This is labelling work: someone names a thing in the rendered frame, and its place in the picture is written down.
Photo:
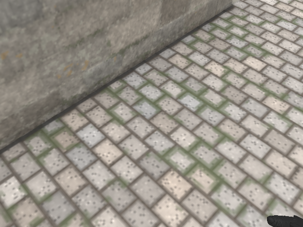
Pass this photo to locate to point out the robot right hand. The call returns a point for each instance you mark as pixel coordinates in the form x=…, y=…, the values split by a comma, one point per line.
x=285, y=221

